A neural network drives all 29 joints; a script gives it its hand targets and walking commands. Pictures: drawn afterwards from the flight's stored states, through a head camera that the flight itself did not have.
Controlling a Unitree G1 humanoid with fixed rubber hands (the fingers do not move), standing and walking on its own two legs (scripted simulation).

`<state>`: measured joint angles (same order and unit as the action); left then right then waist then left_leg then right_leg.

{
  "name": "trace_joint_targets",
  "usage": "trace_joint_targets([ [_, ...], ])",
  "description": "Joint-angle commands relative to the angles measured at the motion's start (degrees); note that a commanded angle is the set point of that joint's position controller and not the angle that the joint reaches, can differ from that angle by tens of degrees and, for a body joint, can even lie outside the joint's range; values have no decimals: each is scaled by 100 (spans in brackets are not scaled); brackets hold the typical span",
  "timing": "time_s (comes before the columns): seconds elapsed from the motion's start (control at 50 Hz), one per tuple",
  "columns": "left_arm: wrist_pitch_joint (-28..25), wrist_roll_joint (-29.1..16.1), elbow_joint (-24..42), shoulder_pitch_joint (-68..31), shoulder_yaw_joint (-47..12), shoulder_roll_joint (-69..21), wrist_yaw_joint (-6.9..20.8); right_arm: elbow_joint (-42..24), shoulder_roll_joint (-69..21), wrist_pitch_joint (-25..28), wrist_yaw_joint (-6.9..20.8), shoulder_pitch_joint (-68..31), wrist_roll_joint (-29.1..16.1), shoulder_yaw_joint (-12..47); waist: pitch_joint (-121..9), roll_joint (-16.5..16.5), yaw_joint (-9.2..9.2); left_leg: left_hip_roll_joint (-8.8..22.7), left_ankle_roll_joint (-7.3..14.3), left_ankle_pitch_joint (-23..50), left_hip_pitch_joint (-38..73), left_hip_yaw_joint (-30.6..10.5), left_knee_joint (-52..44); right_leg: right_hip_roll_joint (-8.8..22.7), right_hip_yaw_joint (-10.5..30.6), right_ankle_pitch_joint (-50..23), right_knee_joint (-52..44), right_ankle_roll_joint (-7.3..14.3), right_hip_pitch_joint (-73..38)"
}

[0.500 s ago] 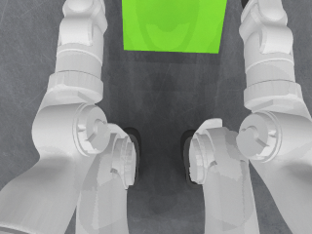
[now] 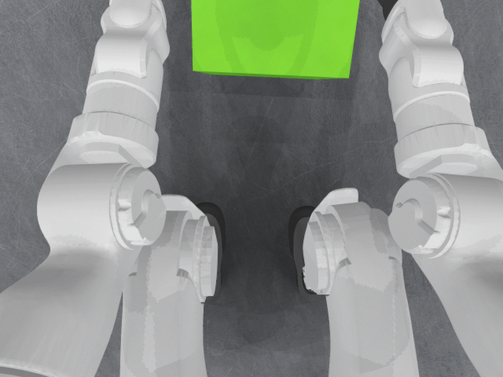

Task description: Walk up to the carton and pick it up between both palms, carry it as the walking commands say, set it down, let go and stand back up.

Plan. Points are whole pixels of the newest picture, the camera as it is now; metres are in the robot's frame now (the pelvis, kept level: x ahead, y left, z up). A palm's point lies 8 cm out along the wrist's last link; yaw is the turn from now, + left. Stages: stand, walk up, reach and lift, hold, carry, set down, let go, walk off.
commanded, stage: set down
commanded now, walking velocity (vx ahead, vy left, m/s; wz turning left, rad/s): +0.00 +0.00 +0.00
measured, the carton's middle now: out of the picture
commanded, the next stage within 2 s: let go in 1.72 s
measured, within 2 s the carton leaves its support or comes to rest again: neither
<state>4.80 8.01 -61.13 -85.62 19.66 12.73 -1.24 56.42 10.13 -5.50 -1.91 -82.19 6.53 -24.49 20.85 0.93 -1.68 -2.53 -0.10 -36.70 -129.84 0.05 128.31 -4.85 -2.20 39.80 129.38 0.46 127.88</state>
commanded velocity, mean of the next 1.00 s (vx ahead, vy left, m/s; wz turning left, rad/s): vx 0.00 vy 0.00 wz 0.00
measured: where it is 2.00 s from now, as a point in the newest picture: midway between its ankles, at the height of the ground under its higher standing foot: (258, 266)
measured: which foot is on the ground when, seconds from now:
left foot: down 0.00-1.00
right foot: down 0.00-1.00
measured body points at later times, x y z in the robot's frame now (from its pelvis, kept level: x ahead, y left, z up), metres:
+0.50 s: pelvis -0.03 +0.00 +0.00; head +0.34 +0.01 +0.25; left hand +0.56 +0.17 -0.15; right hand +0.54 -0.18 -0.15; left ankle +0.09 +0.11 -0.33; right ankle +0.08 -0.10 -0.33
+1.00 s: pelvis -0.01 +0.00 +0.11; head +0.33 +0.00 +0.41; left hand +0.57 +0.18 +0.00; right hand +0.55 -0.19 +0.00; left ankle +0.09 +0.11 -0.33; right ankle +0.08 -0.10 -0.33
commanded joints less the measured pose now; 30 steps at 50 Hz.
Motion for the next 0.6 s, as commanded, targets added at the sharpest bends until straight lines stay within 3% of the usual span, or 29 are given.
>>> trace_joint_targets([
  [0.0, -96, -318, -7, -364, -446, 277, -114, 152, 72, 35, -65, -451, -253, 593, -5570, -169, 114, -230, -124, 2642, 3196, 65, -713, -143, 156, -2895, -1099, -328, -2703],
  [0.04, -313, -786, 442, -992, -675, 1034, -418, -363, 952, 318, -416, -1037, -676, 777, -6516, -194, 18, -222, -141, 3179, 3567, -8, -546, -116, 245, -3489, -946, -316, -3109],
  [0.08, -344, -1324, 483, -1371, -1125, 1138, -485, -593, 1231, 417, -543, -1490, -1113, 1131, -6956, -206, -107, -168, -105, 3301, 3833, -54, -455, -63, 258, -3595, -903, -324, -3289],
  [0.16, -259, -1928, 66, -1636, -1565, 1329, -446, 42, 1315, 325, -490, -1664, -1632, 1578, -6421, -237, -145, -39, -52, 2653, 3670, -135, -612, 86, 239, -2815, -984, -270, -2882],
  [0.3, -176, -2006, -346, -1978, -1648, 1474, -311, 774, 1461, 241, -353, -1942, -1727, 1512, -5787, -335, -112, 85, -47, 1973, 3527, -171, -765, 200, 183, -2052, -1130, -205, -2358],
  [0.38, -123, -1916, -102, -2076, -1548, 1617, -402, 510, 1583, 213, -433, -2031, -1695, 1520, -6720, -375, -39, 45, -51, 2141, 4094, -85, -855, 187, 131, -2198, -1263, -223, -2825],
  [0.48, -16, -1903, 176, -2000, -1502, 1618, -519, 65, 1662, 117, -561, -1905, -1644, 1478, -7722, -370, -97, -11, -40, 2289, 4535, 40, -1042, 156, 28, -2336, -1514, -231, -3234],
  [0.58, 84, -1864, 364, -1751, -1400, 1508, -548, -264, 1555, 8, -591, -1614, -1538, 1373, -7900, -320, -164, -77, -14, 2292, 4412, 120, -1377, 127, -9, -2406, -1849, -218, -3287],
])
